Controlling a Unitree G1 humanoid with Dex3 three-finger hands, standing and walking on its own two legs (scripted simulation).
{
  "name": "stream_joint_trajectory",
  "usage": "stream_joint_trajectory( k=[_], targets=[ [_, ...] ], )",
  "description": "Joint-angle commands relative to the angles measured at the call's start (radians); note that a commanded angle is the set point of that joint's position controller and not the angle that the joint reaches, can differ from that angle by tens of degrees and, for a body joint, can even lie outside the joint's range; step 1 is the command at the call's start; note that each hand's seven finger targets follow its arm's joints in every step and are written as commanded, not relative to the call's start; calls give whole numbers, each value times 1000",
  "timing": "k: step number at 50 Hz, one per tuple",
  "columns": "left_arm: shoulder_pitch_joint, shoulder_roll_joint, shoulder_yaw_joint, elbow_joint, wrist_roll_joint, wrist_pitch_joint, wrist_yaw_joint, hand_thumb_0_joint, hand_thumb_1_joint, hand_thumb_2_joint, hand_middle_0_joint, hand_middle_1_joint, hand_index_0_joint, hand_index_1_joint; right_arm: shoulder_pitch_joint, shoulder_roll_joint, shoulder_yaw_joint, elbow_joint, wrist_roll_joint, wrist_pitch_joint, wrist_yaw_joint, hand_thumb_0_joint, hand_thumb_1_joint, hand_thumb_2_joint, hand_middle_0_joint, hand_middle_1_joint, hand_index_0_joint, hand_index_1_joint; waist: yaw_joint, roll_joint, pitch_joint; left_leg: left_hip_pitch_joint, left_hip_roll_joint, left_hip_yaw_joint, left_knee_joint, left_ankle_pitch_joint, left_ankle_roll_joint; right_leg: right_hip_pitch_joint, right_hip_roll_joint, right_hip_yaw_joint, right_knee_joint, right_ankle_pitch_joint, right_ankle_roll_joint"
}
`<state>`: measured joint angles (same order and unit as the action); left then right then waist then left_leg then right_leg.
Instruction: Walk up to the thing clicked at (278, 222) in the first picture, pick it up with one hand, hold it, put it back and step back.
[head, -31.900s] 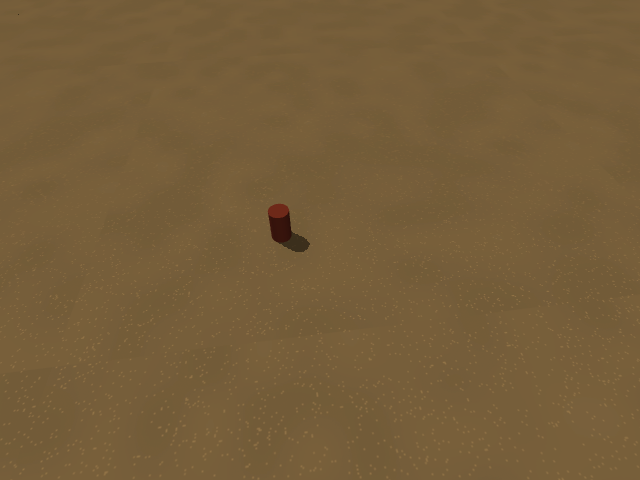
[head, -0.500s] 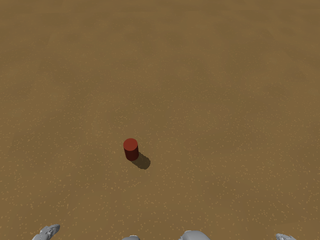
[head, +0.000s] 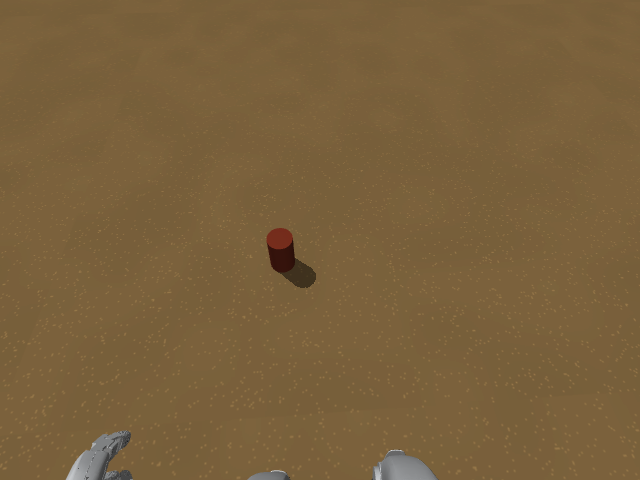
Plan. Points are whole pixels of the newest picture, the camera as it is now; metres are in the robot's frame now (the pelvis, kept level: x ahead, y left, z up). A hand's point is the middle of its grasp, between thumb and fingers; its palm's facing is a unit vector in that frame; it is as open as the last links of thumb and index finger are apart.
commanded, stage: step back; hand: left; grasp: from the side
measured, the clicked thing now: (281, 250) +0.87 +0.19 -0.68
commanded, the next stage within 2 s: stand in 1.44 s
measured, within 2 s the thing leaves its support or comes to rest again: neither
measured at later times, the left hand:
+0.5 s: hand out of the picture -0.10 +0.23 -0.12, palm faces -0.01 -0.90 -0.43, open 7.4 cm
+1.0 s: hand out of the picture -0.09 +0.22 -0.13, palm faces +0.05 -0.92 -0.38, open 7.4 cm
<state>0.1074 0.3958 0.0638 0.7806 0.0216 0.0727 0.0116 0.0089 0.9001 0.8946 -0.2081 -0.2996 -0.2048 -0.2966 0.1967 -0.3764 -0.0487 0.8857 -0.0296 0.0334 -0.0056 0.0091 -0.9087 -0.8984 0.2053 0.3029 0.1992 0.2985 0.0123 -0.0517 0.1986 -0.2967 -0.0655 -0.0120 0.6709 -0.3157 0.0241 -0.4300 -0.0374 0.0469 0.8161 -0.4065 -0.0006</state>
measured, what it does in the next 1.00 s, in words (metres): walks backwards: right foot, then left foot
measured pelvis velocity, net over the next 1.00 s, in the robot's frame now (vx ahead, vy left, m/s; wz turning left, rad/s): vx -0.15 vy -0.05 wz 0.04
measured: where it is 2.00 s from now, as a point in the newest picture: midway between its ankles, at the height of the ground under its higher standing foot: outside the picture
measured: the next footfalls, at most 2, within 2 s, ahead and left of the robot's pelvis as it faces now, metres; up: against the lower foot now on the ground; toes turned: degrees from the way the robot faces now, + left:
right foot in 0.28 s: -0.10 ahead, -0.15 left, +0.00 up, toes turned +1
left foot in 0.60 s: -0.14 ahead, +0.10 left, +0.00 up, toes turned +0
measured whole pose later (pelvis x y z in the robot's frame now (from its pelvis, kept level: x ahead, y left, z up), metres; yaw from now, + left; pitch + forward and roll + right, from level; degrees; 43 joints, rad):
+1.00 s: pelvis -0.15 -0.05 +0.01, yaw +2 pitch -3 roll +0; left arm 0.21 0.35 0.06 0.96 0.03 -0.05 -0.02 0.01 0.90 0.89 -0.21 -0.30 -0.20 -0.30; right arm 0.23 -0.39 -0.06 0.99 -0.03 0.00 0.01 0.01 -0.91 -0.90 0.21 0.30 0.20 0.30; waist 0.02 0.04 0.07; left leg -0.38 -0.02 -0.09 0.92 -0.48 0.01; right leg -0.23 0.01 -0.05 0.58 -0.31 -0.03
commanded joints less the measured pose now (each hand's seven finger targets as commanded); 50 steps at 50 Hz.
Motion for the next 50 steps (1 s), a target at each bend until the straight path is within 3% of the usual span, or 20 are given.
stream_joint_trajectory(
  k=[1, 12, 13, 14, 15, 16, 19, 25, 29, 30, 32, 33, 35, 39, 42, 43, 44, 45, 46, 50],
  targets=[
    [10, 189, 66, -62, -13, -12, 23, 0, 900, 900, -200, -300, -200, -300, -46, -314, -80, -99, -7, -41, -28, 0, -900, -900, 200, 300, 200, 300, 1, 132, -236, 4, 397, -381, -286, 449, 250, -17, 114, 169, 455, -183, -26],
    [199, 158, 62, 54, 1, -46, -5, 0, 900, 900, -200, -300, -200, -300, -72, -296, -73, -118, -6, 7, -19, 0, -900, -900, 200, 300, 200, 300, 23, 251, -304, 52, 274, -189, -162, 151, 146, 249, 73, -70, -359, 42, -17],
    [224, 172, 67, 75, 11, -55, 0, 0, 900, 900, -200, -300, -200, -300, -71, -265, -64, -115, 1, 13, -13, 0, -900, -900, 200, 300, 200, 300, 33, 203, -307, -18, 231, -156, -103, 74, 103, 308, 67, -40, -417, 82, -30],
    [222, 235, 86, 69, 29, -63, 0, 0, 900, 900, -200, -300, -200, -300, -50, -210, -48, -126, 6, 12, -10, 0, -900, -900, 200, 300, 200, 300, 22, 37, -255, -227, 121, -120, 36, -112, 39, 347, -52, 200, -445, -49, -70],
    [147, 368, 116, 32, 32, -56, 0, 0, 900, 900, -200, -300, -200, -300, -117, -180, -49, -149, 10, 8, -24, 0, -900, -900, 200, 300, 200, 300, 73, -228, -203, -264, -23, -90, 266, -273, -20, 88, -330, 515, -561, -160, -230],
    [55, 398, 119, -7, 30, -64, 6, 0, 900, 900, -200, -300, -200, -300, -125, -231, -71, -146, 7, 13, -30, 0, -900, -900, 200, 300, 200, 300, 51, -204, -112, -218, 32, -203, 448, -270, -43, -103, -427, 618, -604, -199, -305],
    [-42, 255, 81, -11, 29, -80, 17, 0, 900, 900, -200, -300, -200, -300, -34, -220, -58, -77, 20, 3, -20, 0, -900, -900, 200, 300, 200, 300, -30, -41, -106, -236, -42, -164, 510, -106, -38, 27, -197, 222, -432, 76, -169],
    [96, 278, 100, 33, 33, -98, 6, 0, 900, 900, -200, -300, -200, -300, -59, -220, -57, -62, -10, -22, 7, 0, -900, -900, 200, 300, 200, 300, 72, -135, -137, -253, 49, -84, 171, -187, -59, 261, -230, 299, -475, -343, -190],
    [50, 272, 74, 41, 23, -82, -6, 0, 900, 900, -200, -300, -200, -300, 56, -197, -71, 24, -4, -45, 19, 0, -900, -900, 200, 300, 200, 300, -4, -107, -151, 147, 26, 34, -221, -80, -1, 47, -181, 156, -420, -256, -141],
    [78, 219, 52, 47, 24, -76, -8, 0, 900, 900, -200, -300, -200, -300, 95, -207, -81, 48, -8, -54, 14, 0, -900, -900, 200, 300, 200, 300, -28, -13, -161, 265, 30, -10, -302, -72, 9, -31, -120, 88, -292, -231, -112],
    [1, 202, 49, 41, 0, -84, -9, 0, 900, 900, -200, -300, -200, -300, 80, -360, -102, 22, -16, -63, 11, 0, -900, -900, 200, 300, 200, 300, -65, 226, -130, 107, 413, -643, -496, -626, 215, -172, 22, -51, 48, -181, -12],
    [-14, 243, 60, 47, 7, -90, -10, 0, 900, 900, -200, -300, -200, -300, 34, -340, -98, 10, -12, -73, 12, 0, -900, -900, 200, 300, 200, 300, -46, 135, -74, 24, 404, -599, -486, -549, 229, -118, -14, 34, 97, -131, -18],
    [45, 195, 47, 75, -4, -101, -21, 0, 900, 900, -200, -300, -200, -300, -14, -262, -70, 11, -16, -85, 5, 0, -900, -900, 200, 300, 200, 300, -5, 131, -106, 113, 303, -400, -404, -282, 167, -98, -22, 18, 44, -53, -22],
    [66, 193, 53, 110, 4, -106, -32, 0, 900, 900, -200, -300, -200, -300, 0, -267, -78, 12, -19, -73, 12, 0, -900, -900, 200, 300, 200, 300, -29, 237, -113, 8, 259, -289, -387, -259, 148, 64, 21, -63, -78, -54, -15],
    [141, 169, 54, 147, 9, -120, -20, 0, 900, 900, -200, -300, -200, -300, -42, -235, -69, 0, -4, -53, 15, 0, -900, -900, 200, 300, 200, 300, 33, 191, -148, -86, 213, -179, -232, -194, 98, 296, 75, -115, -336, 78, -31],
    [179, 189, 65, 162, 18, -128, -11, 0, 900, 900, -200, -300, -200, -300, -10, -186, -52, 0, 0, -49, 12, 0, -900, -900, 200, 300, 200, 300, 47, 101, -179, -157, 177, -145, -93, -137, 71, 427, 42, -31, -401, 70, -34],
    [212, 269, 83, 162, 30, -139, 0, 0, 900, 900, -200, -300, -200, -300, -25, -112, -32, -28, 9, -54, 11, 0, -900, -900, 200, 300, 200, 300, 70, -131, -188, -354, 25, -59, 170, -194, 10, 493, -179, 373, -528, -96, -113],
    [183, 337, 96, 146, 25, -139, -1, 0, 900, 900, -200, -300, -200, -300, -48, -170, -48, -24, -1, -50, -6, 0, -900, -900, 200, 300, 200, 300, 73, -112, -133, -341, 36, -92, 286, -295, -2, 338, -357, 545, -598, -232, -215],
    [132, 327, 96, 118, 16, -142, -3, 0, 900, 900, -200, -300, -200, -300, -11, -216, -61, -6, -1, -54, -10, 0, -900, -900, 200, 300, 200, 300, 47, -37, -87, -326, 65, -145, 338, -264, -5, 279, -381, 541, -589, -211, -259],
    [79, 245, 66, 110, 7, -155, 3, 0, 900, 900, -200, -300, -200, -300, 28, -182, -53, 38, 2, -66, 3, 0, -900, -900, 200, 300, 200, 300, 13, -46, -126, -200, 109, -108, 216, -123, -20, 254, -244, 219, -474, 276, -191]
  ],
)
